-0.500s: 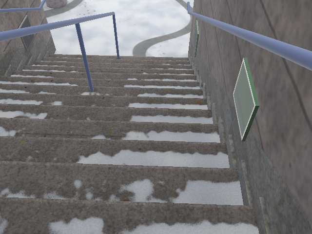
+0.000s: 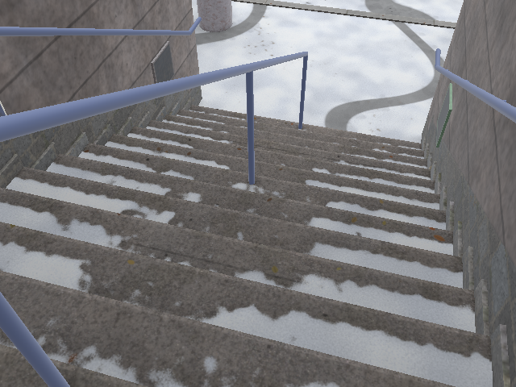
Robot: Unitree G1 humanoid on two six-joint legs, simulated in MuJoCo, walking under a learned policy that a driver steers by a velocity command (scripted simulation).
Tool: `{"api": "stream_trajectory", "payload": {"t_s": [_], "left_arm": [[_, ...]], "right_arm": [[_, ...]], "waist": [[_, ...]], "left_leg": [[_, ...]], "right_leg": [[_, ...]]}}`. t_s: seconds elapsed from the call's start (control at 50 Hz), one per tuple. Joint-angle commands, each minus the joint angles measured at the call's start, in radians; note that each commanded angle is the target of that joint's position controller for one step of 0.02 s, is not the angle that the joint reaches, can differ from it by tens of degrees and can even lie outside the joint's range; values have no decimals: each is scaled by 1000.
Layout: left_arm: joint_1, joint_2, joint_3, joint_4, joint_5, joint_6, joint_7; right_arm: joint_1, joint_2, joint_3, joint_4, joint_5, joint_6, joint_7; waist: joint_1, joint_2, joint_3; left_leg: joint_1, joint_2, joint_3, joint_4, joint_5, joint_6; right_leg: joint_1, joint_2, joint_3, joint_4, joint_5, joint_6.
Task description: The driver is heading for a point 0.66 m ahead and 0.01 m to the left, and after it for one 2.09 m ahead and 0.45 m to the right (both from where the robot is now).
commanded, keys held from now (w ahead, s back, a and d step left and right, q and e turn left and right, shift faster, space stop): w+q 0.10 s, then w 0.70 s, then w+e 0.20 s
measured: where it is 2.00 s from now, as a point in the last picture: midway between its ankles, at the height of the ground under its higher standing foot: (279, 290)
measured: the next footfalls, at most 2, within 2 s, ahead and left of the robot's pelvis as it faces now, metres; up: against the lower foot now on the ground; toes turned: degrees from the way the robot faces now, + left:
right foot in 0.38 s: +0.34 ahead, -0.12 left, -0.17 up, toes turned +7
left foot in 0.78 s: +0.58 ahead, +0.18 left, -0.18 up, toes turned +12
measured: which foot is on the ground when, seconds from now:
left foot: down 0.00-0.40, up 0.42-0.76, down 0.78-0.82, up 0.84-0.98, down 1.00-1.00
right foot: up 0.00-0.36, down 0.38-0.98, up 1.00-1.00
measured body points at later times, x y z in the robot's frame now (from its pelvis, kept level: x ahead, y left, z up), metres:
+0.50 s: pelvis +0.27 -0.03 -0.17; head +0.26 -0.03 +0.28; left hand +0.29 +0.22 -0.31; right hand +0.24 -0.26 -0.32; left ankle +0.16 +0.09 -0.62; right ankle +0.30 -0.12 -0.91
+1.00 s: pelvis +0.56 +0.07 -0.29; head +0.57 +0.10 +0.16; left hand +0.28 +0.18 -0.40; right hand +0.87 -0.02 -0.34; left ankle +0.67 +0.22 -1.03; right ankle +0.31 -0.12 -0.88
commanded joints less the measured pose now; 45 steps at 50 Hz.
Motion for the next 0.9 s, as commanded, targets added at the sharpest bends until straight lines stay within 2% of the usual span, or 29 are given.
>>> {"api": "stream_trajectory", "payload": {"t_s": [0.02,0.08,0.1,0.14,0.28,0.34,0.36,0.38,0.4,0.42,0.44,0.46,0.48,0.5,0.52,0.54,0.56,0.58,0.6,0.66,0.7,0.72,0.78,0.8,0.82,0.84,0.86,0.88,0.9], "left_arm": [[8,39,-2,-82,-7,17,11],[36,-36,-42,-98,26,32,-38],[-12,-22,-41,-116,31,24,-53],[-63,6,-45,-143,13,29,-65],[-283,35,-43,-216,36,67,-59],[-194,38,-35,-156,37,67,-46],[-48,68,-17,-84,12,48,-34],[292,125,17,28,-12,29,-36],[600,206,54,93,-25,34,-63],[515,275,58,62,-33,36,-96],[412,303,80,46,-4,47,-102],[295,231,64,25,7,44,-90],[229,53,8,34,15,31,-86],[139,-25,-20,13,23,32,-75],[59,-7,-18,15,24,13,-62],[11,-41,-21,3,0,-19,-31],[70,-20,-19,19,-20,-39,-22],[169,10,-16,50,0,-53,-24],[247,39,-18,98,28,-57,-38],[177,176,5,75,5,-58,-57],[371,89,-1,150,-20,-49,0],[378,139,14,149,-96,-2,29],[418,118,10,129,-53,27,32],[417,118,14,126,-41,32,30],[576,31,2,152,-39,37,24],[891,-127,-43,278,-12,-7,40],[1004,-132,-43,344,-30,-15,62],[788,-114,-35,288,-40,-8,58],[590,23,-15,213,-21,7,21]], "right_arm": [[21,-73,-4,-43,-6,-16,7],[81,-54,22,-22,-44,-20,-6],[111,8,42,-1,-45,-28,-15],[152,-33,49,-1,-44,-26,-17],[359,-62,75,13,4,-20,-12],[331,-80,80,2,2,10,-1],[308,-77,91,0,-3,22,5],[249,-99,98,-9,-17,35,42],[349,-38,102,20,-30,35,89],[438,-30,102,-8,-14,26,91],[318,-70,95,-99,-2,17,73],[196,-92,93,-143,-4,14,47],[112,-78,94,-126,-14,28,19],[205,-28,114,-107,-27,43,17],[154,21,125,-112,-34,63,19],[119,67,142,-121,-74,62,30],[71,33,135,-118,-79,54,43],[2,25,126,-114,-68,48,44],[-83,27,133,-135,-64,51,52],[0,-38,123,-124,-85,64,50],[-247,-46,134,-193,-82,60,26],[-327,-100,79,-225,23,47,-17],[-506,-93,62,-255,40,36,-24],[-502,-72,62,-256,32,31,-15],[-573,-80,50,-271,25,14,-15],[-575,5,101,-293,-116,10,24],[-655,56,96,-321,-125,6,41],[-656,86,129,-291,-96,16,62],[-655,83,141,-294,-68,41,74]], "waist": [[32,46,38],[21,29,60],[-2,34,83],[-33,-2,35],[-151,53,141],[-106,42,157],[-46,-11,101],[123,-55,41],[195,-282,-217],[118,-238,-362],[158,-150,-242],[159,-58,-95],[111,97,40],[2,70,86],[-39,21,238],[-28,0,194],[16,15,166],[73,11,115],[77,-70,125],[-28,-32,78],[140,6,125],[108,-79,92],[192,-49,191],[191,-64,210],[277,48,188],[359,-17,34],[388,-79,102],[350,8,204],[297,22,187]], "left_leg": [[-18,266,-288,-206,339,221],[-222,149,-223,-125,164,183],[-159,165,-285,-42,141,181],[-286,103,-221,64,29,157],[-15,143,-484,317,-132,192],[-54,116,-497,452,-30,162],[-105,81,-413,587,7,122],[-328,51,-370,846,112,64],[-662,-68,-197,1329,-156,-37],[-833,-89,-138,1719,-593,-73],[-1085,-56,-134,1791,-539,-95],[-1231,27,-161,1743,-379,-90],[-1150,76,-169,1583,-156,-45],[-915,204,-223,1330,52,-21],[-809,252,-171,1171,20,-1],[-692,266,-123,879,251,21],[-589,234,-37,694,424,3],[-432,218,25,510,580,-17],[-346,211,40,545,582,-38],[-276,161,22,563,446,-40],[-973,264,-150,270,502,-84],[-731,259,-119,332,499,-69],[-706,221,-50,261,478,-79],[-674,223,-53,261,436,-71],[-688,186,-42,216,386,-60],[-885,201,-29,169,312,-65],[-952,196,-12,185,286,-60],[-788,253,-56,-105,595,-80],[-348,193,54,-144,707,-84]], "right_leg": [[-124,-20,28,-127,73,7],[-78,9,3,-203,474,-7],[-185,-32,97,-303,643,-17],[-37,-19,39,-498,939,-27],[-142,9,35,-797,646,5],[50,6,14,-913,638,-29],[258,19,-50,-960,683,-30],[627,-9,-62,-933,818,-80],[1174,-158,65,-609,1170,-268],[1234,-315,294,-506,1323,-413],[1163,-401,496,-618,927,-479],[974,-419,526,-737,448,-442],[686,-268,323,-825,214,-324],[364,-295,322,-880,273,-358],[43,-224,230,-960,214,-363],[-57,-71,99,-899,185,-276],[-141,-16,46,-859,155,-283],[-186,7,8,-865,154,-283],[-239,-17,55,-882,240,-279],[-115,-91,125,-728,474,-275],[588,-189,305,-553,337,-276],[458,-181,335,-592,343,-251],[416,-121,327,-552,108,-256],[399,-122,334,-530,165,-256],[456,-61,345,-499,121,-241],[818,-67,292,-363,210,-226],[891,-42,318,-347,350,-200],[667,5,284,-405,215,-168],[277,24,223,-539,57,-189]]}}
